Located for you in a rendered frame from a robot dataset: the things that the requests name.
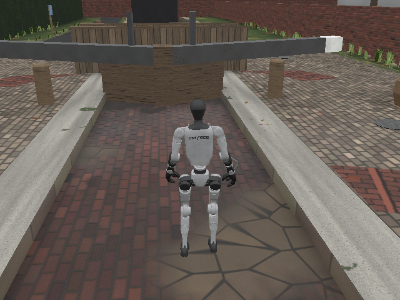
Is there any right robot upper arm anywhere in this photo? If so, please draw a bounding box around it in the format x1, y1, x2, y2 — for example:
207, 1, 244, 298
212, 126, 229, 160

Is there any left robot thigh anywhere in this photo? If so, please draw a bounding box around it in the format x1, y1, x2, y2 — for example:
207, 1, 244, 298
179, 174, 192, 218

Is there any right robot hand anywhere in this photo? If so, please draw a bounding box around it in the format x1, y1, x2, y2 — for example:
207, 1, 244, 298
222, 173, 236, 187

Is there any right robot forearm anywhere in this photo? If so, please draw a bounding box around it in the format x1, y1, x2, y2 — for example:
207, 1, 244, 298
223, 150, 235, 175

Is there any left robot upper arm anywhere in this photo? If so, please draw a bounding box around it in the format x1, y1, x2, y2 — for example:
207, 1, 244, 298
170, 127, 186, 161

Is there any robot left foot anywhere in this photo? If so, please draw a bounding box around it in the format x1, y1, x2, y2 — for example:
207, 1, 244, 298
180, 241, 189, 257

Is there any left robot forearm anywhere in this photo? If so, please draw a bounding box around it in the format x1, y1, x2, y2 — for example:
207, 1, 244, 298
166, 152, 177, 174

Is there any left robot hand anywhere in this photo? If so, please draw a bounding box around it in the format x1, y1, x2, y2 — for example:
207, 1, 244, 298
166, 171, 180, 183

